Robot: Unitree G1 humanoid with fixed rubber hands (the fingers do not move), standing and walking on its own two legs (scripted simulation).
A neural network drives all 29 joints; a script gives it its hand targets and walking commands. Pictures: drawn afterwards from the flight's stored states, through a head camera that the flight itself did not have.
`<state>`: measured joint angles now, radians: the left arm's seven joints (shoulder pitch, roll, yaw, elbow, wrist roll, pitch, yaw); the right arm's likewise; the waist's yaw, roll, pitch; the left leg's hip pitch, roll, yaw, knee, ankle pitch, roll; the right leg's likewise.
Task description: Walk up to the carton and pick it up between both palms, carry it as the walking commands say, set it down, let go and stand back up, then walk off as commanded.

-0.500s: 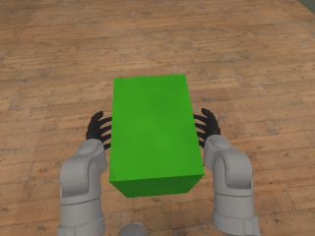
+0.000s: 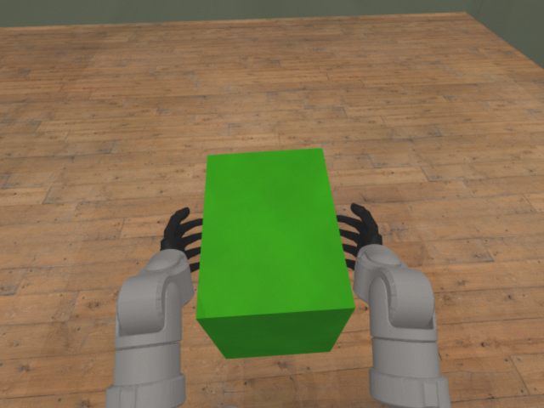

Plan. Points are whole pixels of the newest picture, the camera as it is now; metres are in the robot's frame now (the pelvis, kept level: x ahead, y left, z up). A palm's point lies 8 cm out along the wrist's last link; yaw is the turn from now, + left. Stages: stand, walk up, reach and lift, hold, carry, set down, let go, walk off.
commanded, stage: carry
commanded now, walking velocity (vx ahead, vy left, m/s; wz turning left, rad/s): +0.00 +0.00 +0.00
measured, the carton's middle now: (271, 258) +0.34 +0.00 +0.03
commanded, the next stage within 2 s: hold in 1.18 s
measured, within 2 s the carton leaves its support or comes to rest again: neither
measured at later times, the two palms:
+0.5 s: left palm (169, 288) +0.27 +0.14 +0.06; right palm (362, 282) +0.27 -0.12 +0.07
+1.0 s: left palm (175, 291) +0.28 +0.14 +0.04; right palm (361, 287) +0.27 -0.12 +0.05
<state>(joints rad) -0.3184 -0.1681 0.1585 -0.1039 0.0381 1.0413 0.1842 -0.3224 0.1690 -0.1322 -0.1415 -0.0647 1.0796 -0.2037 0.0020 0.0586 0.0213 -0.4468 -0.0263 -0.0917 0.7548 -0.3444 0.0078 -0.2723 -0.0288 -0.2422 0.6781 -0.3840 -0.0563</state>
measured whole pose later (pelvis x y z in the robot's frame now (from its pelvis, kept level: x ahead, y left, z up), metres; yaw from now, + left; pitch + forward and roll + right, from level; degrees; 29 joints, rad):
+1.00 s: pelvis -0.02 +0.01 +0.00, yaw +0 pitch -3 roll -2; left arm -0.32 -0.17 0.16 0.30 0.06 0.71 0.18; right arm -0.28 0.16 -0.21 0.22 -0.08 0.74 -0.16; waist 0.00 0.04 -0.02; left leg -0.43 -0.03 -0.08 0.70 -0.22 0.02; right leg -0.28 -0.04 -0.24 0.68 -0.35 -0.04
